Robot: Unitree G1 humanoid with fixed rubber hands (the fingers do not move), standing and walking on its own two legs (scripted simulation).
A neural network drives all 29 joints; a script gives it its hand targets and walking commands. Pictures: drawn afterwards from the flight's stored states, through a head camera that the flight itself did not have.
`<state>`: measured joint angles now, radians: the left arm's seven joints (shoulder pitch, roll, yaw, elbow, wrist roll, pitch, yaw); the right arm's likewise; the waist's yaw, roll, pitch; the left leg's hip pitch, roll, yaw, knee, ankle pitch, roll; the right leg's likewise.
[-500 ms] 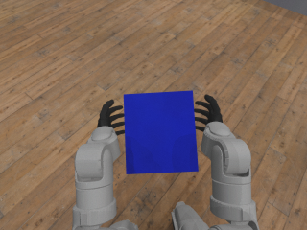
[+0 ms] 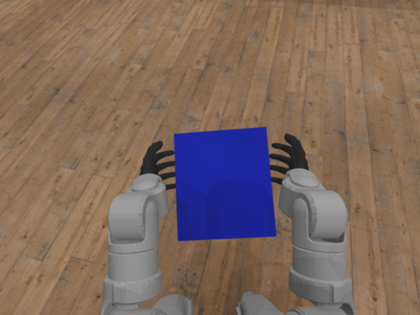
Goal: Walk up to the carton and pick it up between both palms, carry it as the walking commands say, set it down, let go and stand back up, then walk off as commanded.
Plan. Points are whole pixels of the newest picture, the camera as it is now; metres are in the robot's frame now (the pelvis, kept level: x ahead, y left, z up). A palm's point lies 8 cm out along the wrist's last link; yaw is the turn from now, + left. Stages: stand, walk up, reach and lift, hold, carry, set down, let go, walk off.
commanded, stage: carry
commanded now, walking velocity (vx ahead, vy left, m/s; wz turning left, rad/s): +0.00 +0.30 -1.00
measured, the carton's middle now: (224, 185) +0.36 +0.00 -0.01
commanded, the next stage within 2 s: none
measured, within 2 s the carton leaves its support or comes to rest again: neither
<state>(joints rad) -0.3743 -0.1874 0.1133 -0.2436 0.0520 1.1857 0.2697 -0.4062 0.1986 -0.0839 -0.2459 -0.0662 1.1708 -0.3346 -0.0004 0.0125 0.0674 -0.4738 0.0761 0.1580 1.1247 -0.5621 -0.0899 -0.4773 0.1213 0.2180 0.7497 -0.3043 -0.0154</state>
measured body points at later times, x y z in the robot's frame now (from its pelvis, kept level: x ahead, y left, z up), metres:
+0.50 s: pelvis -0.01 +0.04 +0.00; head +0.03 +0.03 +0.44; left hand +0.34 +0.02 +0.10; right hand +0.24 -0.21 +0.11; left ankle -0.03 +0.14 -0.71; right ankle -0.05 -0.09 -0.69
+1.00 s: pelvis +0.01 +0.07 +0.00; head +0.06 +0.02 +0.44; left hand +0.31 -0.13 +0.09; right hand +0.11 -0.28 +0.09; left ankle +0.05 +0.15 -0.71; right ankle -0.09 -0.07 -0.65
